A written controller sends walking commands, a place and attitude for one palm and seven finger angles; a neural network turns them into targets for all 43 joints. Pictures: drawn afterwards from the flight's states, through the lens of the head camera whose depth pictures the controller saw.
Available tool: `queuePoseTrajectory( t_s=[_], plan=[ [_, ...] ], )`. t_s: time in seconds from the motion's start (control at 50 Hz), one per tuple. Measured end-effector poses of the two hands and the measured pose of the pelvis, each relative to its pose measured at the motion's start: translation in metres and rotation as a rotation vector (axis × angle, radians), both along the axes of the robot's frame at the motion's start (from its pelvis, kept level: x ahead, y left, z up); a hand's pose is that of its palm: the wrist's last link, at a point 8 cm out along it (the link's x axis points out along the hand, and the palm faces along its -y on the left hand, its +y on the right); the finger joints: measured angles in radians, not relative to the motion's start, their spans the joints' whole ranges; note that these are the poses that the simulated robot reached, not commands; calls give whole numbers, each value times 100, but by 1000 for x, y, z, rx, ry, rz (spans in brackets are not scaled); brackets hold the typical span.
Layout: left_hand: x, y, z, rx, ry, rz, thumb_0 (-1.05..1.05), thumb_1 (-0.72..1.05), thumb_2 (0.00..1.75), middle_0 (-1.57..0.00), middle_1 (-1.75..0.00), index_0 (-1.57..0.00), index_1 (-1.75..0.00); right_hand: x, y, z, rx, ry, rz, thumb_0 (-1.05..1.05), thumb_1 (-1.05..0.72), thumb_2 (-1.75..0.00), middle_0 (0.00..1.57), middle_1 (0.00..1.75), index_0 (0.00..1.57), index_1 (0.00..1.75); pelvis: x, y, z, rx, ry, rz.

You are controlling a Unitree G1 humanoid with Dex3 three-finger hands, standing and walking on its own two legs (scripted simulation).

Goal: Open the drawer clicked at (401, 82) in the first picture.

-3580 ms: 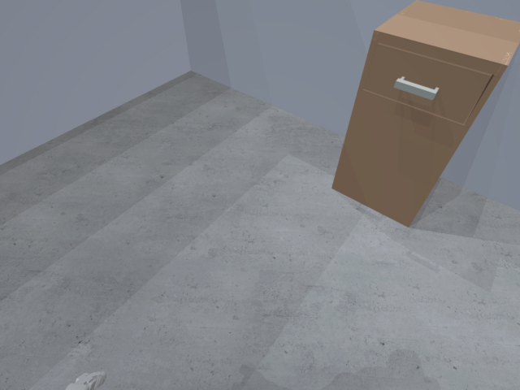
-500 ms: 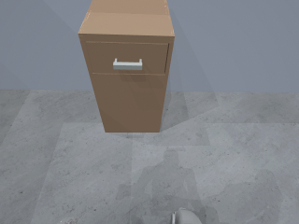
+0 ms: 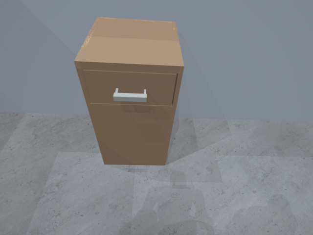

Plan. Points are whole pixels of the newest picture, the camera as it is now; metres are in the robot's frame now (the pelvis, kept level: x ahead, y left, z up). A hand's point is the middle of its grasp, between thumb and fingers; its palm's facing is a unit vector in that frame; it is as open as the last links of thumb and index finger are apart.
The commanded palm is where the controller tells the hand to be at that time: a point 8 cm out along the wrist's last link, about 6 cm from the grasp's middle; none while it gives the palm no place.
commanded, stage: take the last steps up to it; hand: left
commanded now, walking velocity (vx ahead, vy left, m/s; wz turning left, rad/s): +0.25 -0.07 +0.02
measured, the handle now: (130, 94) +0.67 +0.14 -0.07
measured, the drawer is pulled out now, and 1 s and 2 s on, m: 0.00 0.00 0.00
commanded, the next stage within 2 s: come to a stop and stand still in 0.26 s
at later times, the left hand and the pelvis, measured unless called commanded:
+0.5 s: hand (113, 213) +0.22 +0.14 -0.17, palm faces -0.02 -0.97 -0.24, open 7.3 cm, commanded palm none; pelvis +0.16 -0.04 +0.00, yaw -2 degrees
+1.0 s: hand (89, 234) +0.16 +0.20 -0.17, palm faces +0.09 -0.97 -0.22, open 7.4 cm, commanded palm none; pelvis +0.11 +0.00 +0.00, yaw +1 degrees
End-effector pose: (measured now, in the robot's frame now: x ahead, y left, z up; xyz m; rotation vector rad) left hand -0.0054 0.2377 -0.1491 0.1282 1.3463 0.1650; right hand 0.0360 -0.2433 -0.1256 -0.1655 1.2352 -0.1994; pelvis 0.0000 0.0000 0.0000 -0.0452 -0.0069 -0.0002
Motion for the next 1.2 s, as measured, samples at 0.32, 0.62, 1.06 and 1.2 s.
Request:
queuePoseTrajectory(
  t_s=[0.32, 0.62, 1.06, 1.2],
  plan=[
    [119, -9, 16, -35, 25, -24, 0, 91, 90, -20, -30, -20, -30, 21, 42, 5, 79, 185, -80, 1, -91, -90, 20, 30, 20, 30, 103, 2, 18, 45, -3, -23],
    [254, -69, 29, 71, -149, -52, 0, 93, 90, -20, -30, -20, -30, 93, -22, -33, 132, 278, -90, 1, -91, -90, 20, 30, 20, 30, 166, -55, 3, 80, -4, 6],
    [131, 15, 13, 9, -25, 48, 0, 91, 90, -20, -30, -20, -30, 97, 13, 17, -22, 64, 45, 0, -91, -90, 20, 30, 19, 30, 108, 4, 16, 11, 14, 36],
    [75, 16, 17, -14, 147, 38, 0, 91, 90, -20, -30, -20, -30, 44, 41, 17, 19, 187, -33, 1, -90, -90, 20, 30, 20, 30, 110, 10, 22, 27, 45, 1]
  ],
)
